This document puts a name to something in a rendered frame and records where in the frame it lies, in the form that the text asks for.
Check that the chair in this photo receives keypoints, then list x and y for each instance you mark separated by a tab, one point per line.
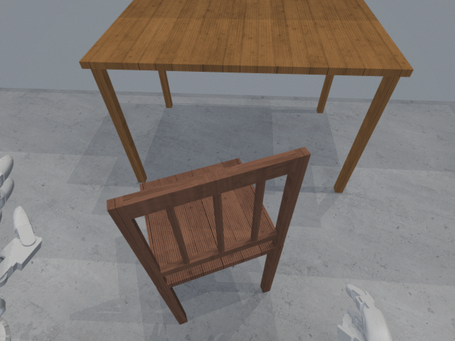
208	219

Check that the right robot hand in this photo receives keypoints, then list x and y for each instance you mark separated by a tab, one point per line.
371	323

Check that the table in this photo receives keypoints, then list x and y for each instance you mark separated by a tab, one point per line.
305	37

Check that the left robot hand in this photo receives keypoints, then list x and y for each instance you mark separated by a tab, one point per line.
21	249

